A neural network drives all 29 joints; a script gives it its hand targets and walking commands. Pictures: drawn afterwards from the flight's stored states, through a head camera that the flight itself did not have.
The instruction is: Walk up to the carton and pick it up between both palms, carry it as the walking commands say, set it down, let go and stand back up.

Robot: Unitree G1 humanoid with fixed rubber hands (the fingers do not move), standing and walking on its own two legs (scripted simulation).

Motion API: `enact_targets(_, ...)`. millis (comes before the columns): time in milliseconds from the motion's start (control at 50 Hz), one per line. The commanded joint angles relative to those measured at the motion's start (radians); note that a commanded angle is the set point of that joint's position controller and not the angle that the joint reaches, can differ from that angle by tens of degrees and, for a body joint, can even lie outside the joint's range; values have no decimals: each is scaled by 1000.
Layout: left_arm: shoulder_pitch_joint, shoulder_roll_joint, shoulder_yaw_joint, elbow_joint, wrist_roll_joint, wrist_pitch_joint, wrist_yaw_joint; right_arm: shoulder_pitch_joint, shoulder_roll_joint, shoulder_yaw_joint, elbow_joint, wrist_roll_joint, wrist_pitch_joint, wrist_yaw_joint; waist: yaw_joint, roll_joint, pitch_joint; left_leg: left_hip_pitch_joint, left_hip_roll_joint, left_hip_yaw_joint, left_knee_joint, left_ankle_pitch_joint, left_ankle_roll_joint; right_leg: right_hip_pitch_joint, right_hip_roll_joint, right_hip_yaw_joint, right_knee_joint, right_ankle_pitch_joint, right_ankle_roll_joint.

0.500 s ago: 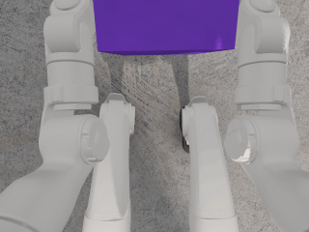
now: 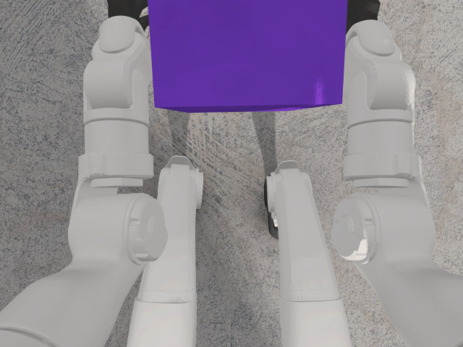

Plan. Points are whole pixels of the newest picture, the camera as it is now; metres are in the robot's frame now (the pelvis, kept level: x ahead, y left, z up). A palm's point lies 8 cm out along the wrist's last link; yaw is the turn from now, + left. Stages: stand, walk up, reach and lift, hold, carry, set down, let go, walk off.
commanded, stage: reach and lift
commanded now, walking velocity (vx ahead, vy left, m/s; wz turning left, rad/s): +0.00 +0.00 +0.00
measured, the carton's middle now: (241, 40) +0.51 +0.00 -0.13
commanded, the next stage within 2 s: none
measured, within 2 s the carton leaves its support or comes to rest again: neither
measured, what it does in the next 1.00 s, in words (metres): rises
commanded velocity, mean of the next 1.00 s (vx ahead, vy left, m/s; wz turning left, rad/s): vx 0.00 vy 0.00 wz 0.00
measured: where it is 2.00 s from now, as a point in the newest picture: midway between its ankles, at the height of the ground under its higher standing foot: (229, 212)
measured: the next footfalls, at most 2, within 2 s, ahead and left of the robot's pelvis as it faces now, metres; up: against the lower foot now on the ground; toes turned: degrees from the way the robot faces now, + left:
none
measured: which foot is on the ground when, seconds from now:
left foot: down 0.00-1.00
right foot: down 0.00-1.00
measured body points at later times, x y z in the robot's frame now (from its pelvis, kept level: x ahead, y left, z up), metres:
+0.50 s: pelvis +0.01 +0.00 +0.06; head +0.28 +0.01 +0.41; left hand +0.50 +0.15 +0.00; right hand +0.50 -0.14 -0.01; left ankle +0.16 +0.16 -0.55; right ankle +0.13 -0.14 -0.55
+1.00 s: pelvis +0.02 +0.00 +0.12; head +0.25 +0.01 +0.50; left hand +0.48 +0.15 +0.07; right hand +0.48 -0.14 +0.07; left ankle +0.16 +0.16 -0.55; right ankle +0.13 -0.14 -0.55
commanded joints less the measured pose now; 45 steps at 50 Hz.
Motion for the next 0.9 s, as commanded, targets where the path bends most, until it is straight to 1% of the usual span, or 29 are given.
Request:
enact_targets(0,-766,-1133,-762,-63,-248,-20,-298,-921,1104,700,-191,246,-59,293,-16,-10,-2410,756,-127,210,-166,143,67,555,121,-151,-259,156,-19)
enact_targets(20,-762,-1122,-755,-58,-241,-20,-298,-907,1106,696,-177,243,-57,294,-7,-9,-2378,754,-125,210,-178,131,68,548,118,-148,-268,142,-20)
enact_targets(40,-753,-1132,-763,-61,-241,-20,-299,-885,1112,694,-166,240,-56,295,-12,-1,-2372,768,-125,207,-188,132,66,554,119,-148,-277,146,-23)
enact_targets(60,-742,-1130,-762,-62,-238,-20,-299,-880,1115,698,-170,240,-57,296,-5,-1,-2369,773,-125,207,-196,127,67,564,118,-144,-284,141,-23)
enact_targets(80,-745,-1130,-766,-64,-241,-22,-300,-880,1118,699,-172,241,-58,295,-13,-5,-2362,781,-124,207,-203,120,68,572,118,-143,-295,136,-23)
enact_targets(100,-730,-1131,-764,-62,-239,-21,-301,-880,1121,704,-181,241,-58,296,-4,-2,-2361,792,-126,206,-213,125,68,585,117,-141,-302,140,-23)
enact_targets(120,-727,-1131,-768,-68,-239,-22,-302,-866,1123,705,-183,237,-58,295,-11,-10,-2361,802,-126,205,-221,134,69,599,119,-142,-312,150,-22)
enact_targets(140,-722,-1138,-772,-64,-242,-22,-304,-871,1120,710,-188,241,-60,296,-13,-4,-2358,807,-124,202,-228,133,68,603,116,-139,-318,148,-23)
enact_targets(160,-699,-1140,-770,-62,-237,-21,-304,-861,1125,716,-194,239,-59,295,-5,-6,-2356,818,-126,202,-236,143,69,620,115,-137,-326,158,-24)
enact_targets(200,-669,-1145,-766,-43,-230,-20,-307,-842,1127,712,-190,231,-60,296,-9,-13,-2330,833,-124,198,-254,143,69,622,116,-137,-345,153,-23)
enact_targets(220,-670,-1138,-766,-56,-232,-23,-308,-843,1135,722,-202,237,-61,297,2,-17,-2334,836,-125,200,-259,150,71,644,114,-130,-353,161,-23)
enact_targets(240,-666,-1142,-767,-60,-231,-24,-309,-830,1134,723,-197,232,-61,298,-5,-20,-2330,846,-126,196,-268,147,72,649,115,-131,-360,159,-23)
enact_targets(260,-649,-1148,-771,-57,-230,-25,-310,-821,1143,730,-197,239,-61,298,3,-16,-2321,851,-125,196,-277,154,71,660,113,-126,-371,167,-23)
enact_targets(300,-642,-1151,-781,-69,-235,-27,-313,-806,1139,734,-211,235,-63,298,-5,-15,-2320,876,-125,192,-294,165,70,683,112,-122,-390,178,-25)
enact_targets(360,-626,-1148,-794,-87,-230,-31,-312,-785,1143,739,-212,232,-68,301,-1,-9,-2308,917,-124,183,-319,185,68,692,112,-123,-408,197,-27)
enact_targets(400,-609,-1158,-797,-85,-229,-32,-314,-765,1143,739,-214,227,-70,301,-12,-15,-2292,930,-124,179,-338,181,69,711,111,-120,-430,194,-29)
enact_targets(420,-603,-1159,-797,-83,-228,-33,-314,-756,1141,737,-211,223,-71,302,-10,-7,-2282,941,-123,176,-349,178,69,713,110,-119,-438,190,-31)
enact_targets(440,-593,-1159,-803,-93,-227,-35,-315,-757,1145,747,-222,228,-72,305,-7,-13,-2284,956,-121,173,-357,185,68,722,110,-119,-446,197,-32)
enact_targets(480,-595,-1156,-811,-109,-229,-37,-313,-739,1145,743,-222,225,-74,306,-10,0,-2279,990,-120,169,-379,188,68,737,108,-115,-466,199,-34)
enact_targets(520,-572,-1160,-811,-97,-225,-36,-313,-719,1137,735,-206,217,-75,310,-14,5,-2233,1006,-118,162,-402,180,66,734,106,-115,-485,189,-37)
enact_targets(540,-548,-1165,-810,-87,-218,-36,-316,-706,1145,737,-206,215,-76,311,-12,1,-2225,1010,-115,161,-410,182,67,743,105,-113,-495,191,-39)
enact_targets(560,-546,-1167,-810,-93,-218,-36,-317,-705,1143,737,-213,213,-76,313,-17,-2,-2219,1025,-115,161,-423,177,67,755,105,-112,-509,188,-39)
enact_targets(680,-482,-1177,-797,-71,-199,-38,-328,-646,1151,729,-198,197,-80,323,-17,-1,-2130,1069,-110,152,-493,181,67,791,98,-107,-576,194,-44)
enact_targets(700,-485,-1179,-805,-87,-201,-41,-329,-642,1159,733,-204,200,-81,326,-15,3,-2134,1092,-109,153,-503,191,66,803,98,-106,-587,205,-45)
enact_targets(760,-483,-1186,-816,-108,-206,-45,-332,-633,1160,742,-222,201,-86,331,-24,-6,-2136,1131,-108,147,-533,215,66,840,96,-104,-617,228,-44)
enact_targets(780,-464,-1185,-817,-108,-203,-46,-335,-626,1163,747,-227,198,-85,331,-23,-11,-2134,1139,-109,148,-540,223,67,853,95,-102,-628,236,-44)
enact_targets(840,-443,-1181,-822,-118,-196,-46,-336,-596,1161,742,-224,189,-88,335,-24,-3,-2103,1171,-107,143,-574,229,65,873,93,-99,-659,245,-47)
enact_targets(860,-429,-1181,-825,-121,-195,-47,-337,-588,1164,750,-232,193,-88,337,-18,-5,-2101,1187,-107,142,-585,237,66,885,92,-98,-668,252,-44)
enact_targets(880,-422,-1186,-821,-121,-191,-45,-337,-583,1162,749,-231,189,-88,338,-22,-4,-2086,1197,-106,139,-598,236,67,891,91,-98,-680,252,-45)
